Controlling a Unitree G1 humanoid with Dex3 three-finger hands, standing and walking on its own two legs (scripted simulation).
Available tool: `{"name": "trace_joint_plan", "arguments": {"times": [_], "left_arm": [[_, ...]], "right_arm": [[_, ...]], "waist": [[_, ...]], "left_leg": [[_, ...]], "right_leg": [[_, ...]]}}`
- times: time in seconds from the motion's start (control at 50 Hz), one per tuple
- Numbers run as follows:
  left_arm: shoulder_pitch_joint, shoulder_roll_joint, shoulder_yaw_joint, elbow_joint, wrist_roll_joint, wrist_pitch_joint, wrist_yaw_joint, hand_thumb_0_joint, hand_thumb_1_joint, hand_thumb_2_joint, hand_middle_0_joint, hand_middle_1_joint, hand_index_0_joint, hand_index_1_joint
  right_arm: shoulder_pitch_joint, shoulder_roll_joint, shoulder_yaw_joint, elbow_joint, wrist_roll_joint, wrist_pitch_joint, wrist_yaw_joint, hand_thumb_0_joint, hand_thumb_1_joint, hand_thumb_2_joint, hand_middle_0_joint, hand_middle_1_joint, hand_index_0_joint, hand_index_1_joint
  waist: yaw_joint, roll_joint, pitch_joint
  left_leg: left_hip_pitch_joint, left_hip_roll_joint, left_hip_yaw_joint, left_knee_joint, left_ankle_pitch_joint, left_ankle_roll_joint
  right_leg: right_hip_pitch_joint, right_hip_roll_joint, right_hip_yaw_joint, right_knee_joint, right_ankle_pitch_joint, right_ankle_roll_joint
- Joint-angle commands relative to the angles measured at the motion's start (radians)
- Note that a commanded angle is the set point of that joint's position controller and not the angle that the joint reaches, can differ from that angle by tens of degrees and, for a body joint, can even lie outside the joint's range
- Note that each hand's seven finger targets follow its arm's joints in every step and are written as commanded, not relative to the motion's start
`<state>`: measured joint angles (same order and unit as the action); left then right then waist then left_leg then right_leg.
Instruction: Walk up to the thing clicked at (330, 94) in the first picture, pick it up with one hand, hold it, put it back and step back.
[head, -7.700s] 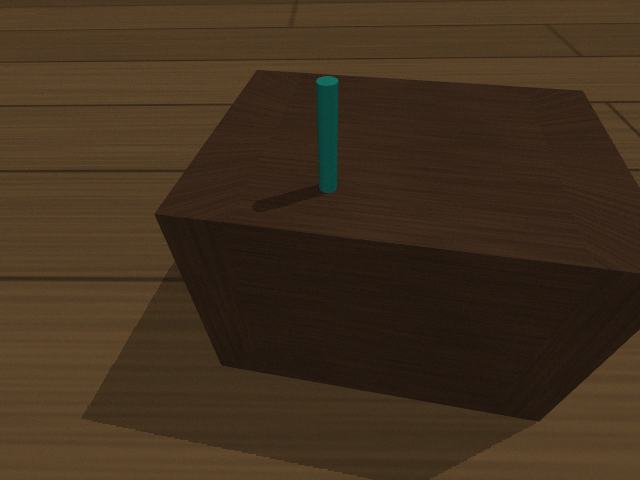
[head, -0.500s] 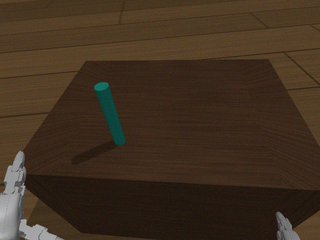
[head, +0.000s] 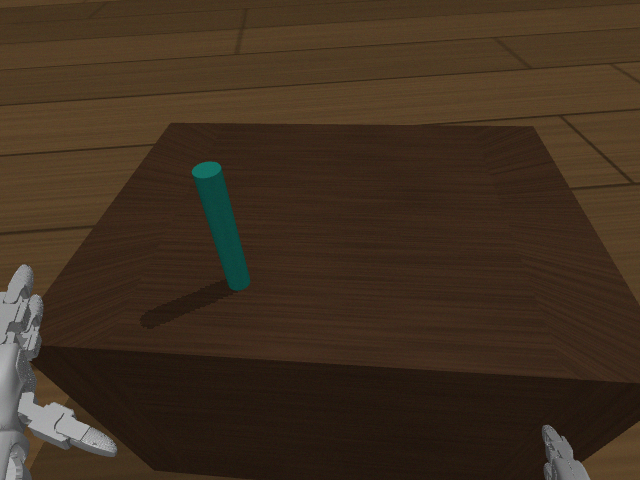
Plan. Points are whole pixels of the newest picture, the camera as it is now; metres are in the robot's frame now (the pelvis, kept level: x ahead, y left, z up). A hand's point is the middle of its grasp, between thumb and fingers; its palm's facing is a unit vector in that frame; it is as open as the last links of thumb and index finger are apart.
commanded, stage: go down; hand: left
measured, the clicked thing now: (225, 233) +0.49 +0.20 +0.05
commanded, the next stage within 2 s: none
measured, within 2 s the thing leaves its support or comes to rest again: neither
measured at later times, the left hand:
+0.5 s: hand (58, 288) +0.32 +0.34 +0.12, palm faces +0.15 -0.99 -0.01, open 17.4 cm
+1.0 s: hand (58, 263) +0.35 +0.36 +0.12, palm faces +0.14 -0.99 +0.01, open 17.5 cm
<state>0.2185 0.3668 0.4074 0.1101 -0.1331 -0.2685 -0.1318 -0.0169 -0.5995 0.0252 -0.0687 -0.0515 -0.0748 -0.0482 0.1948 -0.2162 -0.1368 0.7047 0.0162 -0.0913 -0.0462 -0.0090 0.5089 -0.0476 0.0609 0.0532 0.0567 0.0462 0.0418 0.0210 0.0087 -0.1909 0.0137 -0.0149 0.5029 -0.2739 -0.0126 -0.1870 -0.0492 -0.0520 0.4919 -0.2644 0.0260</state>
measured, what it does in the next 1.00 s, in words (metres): stands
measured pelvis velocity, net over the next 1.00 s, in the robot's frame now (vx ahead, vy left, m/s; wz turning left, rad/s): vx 0.01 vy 0.01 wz -0.02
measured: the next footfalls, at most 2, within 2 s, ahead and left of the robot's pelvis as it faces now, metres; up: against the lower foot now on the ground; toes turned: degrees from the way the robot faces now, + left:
none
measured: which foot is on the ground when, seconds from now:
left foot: down 0.00-1.00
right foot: down 0.00-1.00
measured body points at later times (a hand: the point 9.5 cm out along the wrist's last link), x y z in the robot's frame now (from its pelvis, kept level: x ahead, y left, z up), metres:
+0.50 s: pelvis -0.01 +0.01 +0.00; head +0.00 +0.02 +0.45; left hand +0.30 +0.40 +0.13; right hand +0.14 -0.25 -0.08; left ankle +0.00 +0.13 -0.74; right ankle +0.00 -0.13 -0.74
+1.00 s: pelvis +0.01 +0.01 +0.00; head +0.03 +0.03 +0.45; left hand +0.34 +0.42 +0.13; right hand +0.16 -0.24 -0.08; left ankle +0.00 +0.13 -0.74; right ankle +0.00 -0.13 -0.74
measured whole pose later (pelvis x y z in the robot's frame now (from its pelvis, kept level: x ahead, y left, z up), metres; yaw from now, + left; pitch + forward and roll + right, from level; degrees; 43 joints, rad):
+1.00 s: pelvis +0.01 +0.01 +0.00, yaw -1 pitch +7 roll -1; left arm -0.44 0.71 0.60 0.94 -0.26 -0.16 -0.59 -0.02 -0.54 0.06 -0.04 -0.02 -0.05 -0.03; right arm 0.19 -0.23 0.02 0.73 0.00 -0.22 -0.14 -0.01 0.54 -0.05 0.06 0.05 0.06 0.05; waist -0.04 -0.01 -0.09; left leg -0.38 0.02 0.00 0.56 -0.29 0.00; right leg -0.36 -0.04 -0.04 0.49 -0.24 0.04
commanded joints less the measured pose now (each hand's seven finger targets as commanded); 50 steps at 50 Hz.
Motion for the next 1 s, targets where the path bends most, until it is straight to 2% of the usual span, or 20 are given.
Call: {"name": "trace_joint_plan", "arguments": {"times": [0.0,0.06,0.2,0.26,0.3,0.34,0.38,0.44,0.48,0.54,0.58,0.6,0.64,0.7,0.74,0.76,0.78,0.8,0.88,0.98], "left_arm": [[-0.342,0.35,0.166,-0.087,-0.069,-0.046,-0.083,0.0,-0.548,0.044,-0.047,-0.041,-0.053,-0.037],[-0.425,0.351,0.151,0.047,-0.104,-0.02,-0.159,0.0,-0.52,0.053,-0.042,-0.037,-0.048,-0.033],[-0.623,0.473,0.201,0.255,-0.156,0.016,-0.295,0.0,-0.495,0.055,-0.041,-0.025,-0.044,-0.025],[-0.699,0.509,0.208,0.332,-0.169,0.029,-0.337,0.0,-0.512,0.059,-0.043,-0.029,-0.045,-0.029],[-0.753,0.561,0.24,0.343,-0.172,0.026,-0.355,0.0,-0.527,0.06,-0.042,-0.029,-0.046,-0.028],[-0.759,0.56,0.236,0.423,-0.175,0.038,-0.375,0.0,-0.52,0.071,-0.04,-0.029,-0.041,-0.031],[-0.797,0.551,0.213,0.464,-0.183,0.047,-0.403,0.0,-0.513,0.068,-0.043,-0.027,-0.044,-0.029],[-0.871,0.629,0.249,0.472,-0.186,0.046,-0.424,0.0,-0.517,0.061,-0.042,-0.018,-0.044,-0.02],[-0.905,0.639,0.248,0.492,-0.187,0.047,-0.445,0.0,-0.519,0.066,-0.041,-0.024,-0.043,-0.026],[-0.917,0.644,0.235,0.543,-0.182,0.056,-0.462,0.0,-0.484,0.068,-0.04,-0.012,-0.038,-0.016],[-0.928,0.664,0.237,0.571,-0.173,0.063,-0.466,0.0,-0.509,0.064,-0.042,-0.014,-0.04,-0.02],[-0.943,0.692,0.25,0.561,-0.168,0.058,-0.465,0.0,-0.524,0.061,-0.043,-0.016,-0.042,-0.021],[-0.951,0.672,0.24,0.586,-0.168,0.061,-0.464,0.0,-0.502,0.063,-0.041,-0.016,-0.042,-0.019],[-0.941,0.686,0.244,0.601,-0.162,0.06,-0.456,0.0,-0.505,0.058,-0.041,-0.013,-0.042,-0.016],[-0.944,0.671,0.235,0.601,-0.164,0.057,-0.462,0.0,-0.505,0.058,-0.044,-0.013,-0.045,-0.015],[-0.967,0.655,0.223,0.593,-0.171,0.058,-0.461,0.0,-0.528,0.052,-0.048,-0.02,-0.05,-0.021],[-0.973,0.699,0.259,0.585,-0.174,0.052,-0.46,0.0,-0.54,0.06,-0.044,-0.021,-0.045,-0.025],[-0.982,0.707,0.251,0.588,-0.163,0.052,-0.455,0.0,-0.557,0.051,-0.05,-0.024,-0.052,-0.027],[-0.996,0.715,0.254,0.585,-0.157,0.05,-0.456,0.0,-0.548,0.069,-0.043,-0.03,-0.044,-0.033],[-1.013,0.736,0.259,0.612,-0.154,0.05,-0.465,0.0,-0.567,0.062,-0.048,-0.029,-0.049,-0.033]], "right_arm": [[-0.11,-0.154,-0.024,-0.129,0.016,-0.052,-0.033,0.0,0.531,-0.047,0.051,0.05,0.05,0.05],[-0.098,-0.147,-0.001,-0.105,0.02,-0.054,-0.042,0.0,0.534,-0.048,0.051,0.05,0.05,0.05],[-0.102,-0.137,0.056,-0.117,0.021,-0.083,-0.054,0.0,0.539,-0.048,0.051,0.05,0.05,0.05],[-0.106,-0.179,0.038,-0.124,0.019,-0.098,-0.066,0.0,0.545,-0.047,0.051,0.05,0.05,0.05],[-0.122,-0.18,0.055,-0.165,0.017,-0.114,-0.069,0.0,0.549,-0.046,0.051,0.05,0.05,0.05],[-0.104,-0.152,0.079,-0.123,0.017,-0.115,-0.071,0.0,0.553,-0.046,0.05,0.05,0.05,0.05],[-0.089,-0.172,0.067,-0.101,0.015,-0.128,-0.08,0.0,0.553,-0.046,0.05,0.05,0.05,0.05],[-0.132,-0.176,0.087,-0.143,0.009,-0.147,-0.091,0.0,0.556,-0.046,0.05,0.05,0.05,0.05],[-0.128,-0.186,0.087,-0.155,0.006,-0.155,-0.1,0.0,0.555,-0.047,0.05,0.05,0.05,0.05],[-0.107,-0.161,0.117,-0.127,0.003,-0.162,-0.107,0.0,0.56,-0.046,0.05,0.05,0.05,0.05],[-0.066,-0.194,0.08,-0.094,-0.002,-0.164,-0.114,0.0,0.553,-0.048,0.05,0.05,0.05,0.05],[-0.104,-0.21,0.085,-0.163,-0.003,-0.172,-0.115,0.0,0.551,-0.049,0.05,0.05,0.049,0.05],[-0.051,-0.162,0.11,-0.083,-0.003,-0.164,-0.111,0.0,0.557,-0.047,0.05,0.05,0.05,0.05],[-0.042,-0.18,0.096,-0.123,-0.005,-0.172,-0.112,0.0,0.553,-0.048,0.05,0.05,0.05,0.05],[-0.054,-0.142,0.126,-0.109,-0.003,-0.171,-0.109,0.0,0.557,-0.046,0.05,0.05,0.05,0.05],[-0.061,-0.148,0.119,-0.101,-0.004,-0.174,-0.111,0.0,0.555,-0.046,0.05,0.05,0.05,0.05],[-0.099,-0.178,0.104,-0.144,-0.004,-0.181,-0.116,0.0,0.552,-0.048,0.05,0.05,0.05,0.05],[-0.11,-0.19,0.095,-0.158,-0.005,-0.185,-0.118,0.0,0.547,-0.049,0.05,0.05,0.05,0.05],[-0.056,-0.171,0.105,-0.101,-0.008,-0.175,-0.115,0.0,0.548,-0.05,0.05,0.05,0.05,0.05],[-0.091,-0.186,0.094,-0.111,-0.009,-0.179,-0.115,0.0,0.545,-0.05,0.05,0.05,0.05,0.05]], "waist": [[-0.029,0.037,-0.121],[-0.037,0.076,-0.156],[-0.038,0.07,-0.198],[-0.047,0.059,-0.187],[-0.041,0.084,-0.236],[-0.036,0.074,-0.212],[-0.055,0.089,-0.237],[-0.048,0.101,-0.268],[-0.063,0.087,-0.31],[-0.056,0.089,-0.282],[-0.073,0.104,-0.298],[-0.072,0.106,-0.328],[-0.063,0.119,-0.288],[-0.067,0.117,-0.315],[-0.065,0.128,-0.318],[-0.068,0.117,-0.289],[-0.065,0.105,-0.335],[-0.071,0.107,-0.344],[-0.072,0.146,-0.362],[-0.078,0.118,-0.387]], "left_leg": [[-0.01,-0.026,0.024,-0.084,0.149,0.019],[-0.002,-0.019,0.017,-0.086,0.207,0.012],[-0.013,-0.022,0.018,-0.086,0.198,0.02],[-0.019,-0.021,0.017,-0.099,0.13,0.023],[-0.01,-0.012,0.007,-0.099,0.159,0.016],[-0.034,-0.013,0.006,-0.098,0.154,0.017],[-0.011,-0.011,0.004,-0.093,0.158,0.015],[-0.016,-0.018,0.009,-0.08,0.169,0.019],[0.015,-0.012,0.001,-0.069,0.22,0.015],[-0.01,-0.02,0.007,-0.065,0.212,0.018],[0.001,-0.023,0.011,-0.055,0.224,0.015],[0.015,-0.016,0.004,-0.055,0.242,0.01],[-0.004,-0.012,0.003,-0.045,0.266,0.007],[-0.001,-0.013,0.005,-0.037,0.28,0.008],[-0.007,-0.014,0.005,-0.033,0.281,0.01],[-0.025,-0.018,0.01,-0.034,0.249,0.015],[-0.017,-0.019,0.007,-0.025,0.266,0.016],[-0.01,-0.017,0.006,-0.024,0.262,0.016],[0.014,-0.004,-0.004,0.0,0.36,0.006],[-0.001,-0.012,-0.001,0.026,0.359,0.014]], "right_leg": [[0.014,0.028,-0.004,-0.082,0.142,-0.024],[0.015,0.032,-0.003,-0.067,0.19,-0.034],[0.007,0.031,-0.001,-0.083,0.181,-0.034],[-0.027,0.036,-0.002,-0.094,0.121,-0.035],[-0.013,0.042,-0.007,-0.084,0.144,-0.038],[-0.029,0.042,-0.005,-0.085,0.137,-0.038],[-0.048,0.042,-0.001,-0.082,0.144,-0.038],[-0.035,0.039,0.003,-0.087,0.156,-0.037],[-0.047,0.044,0.0,-0.077,0.194,-0.036],[-0.056,0.042,0.0,-0.08,0.191,-0.036],[-0.083,0.041,0.005,-0.077,0.202,-0.036],[-0.074,0.046,-0.001,-0.074,0.208,-0.038],[-0.096,0.049,-0.003,-0.067,0.215,-0.04],[-0.083,0.048,-0.004,-0.064,0.23,-0.039],[-0.094,0.047,-0.002,-0.064,0.226,-0.041],[-0.099,0.046,0.0,-0.066,0.213,-0.038],[-0.078,0.045,-0.001,-0.059,0.23,-0.036],[-0.086,0.046,0.0,-0.059,0.227,-0.036],[-0.117,0.051,-0.005,-0.036,0.268,-0.042],[-0.116,0.047,0.002,-0.027,0.286,-0.038]]}}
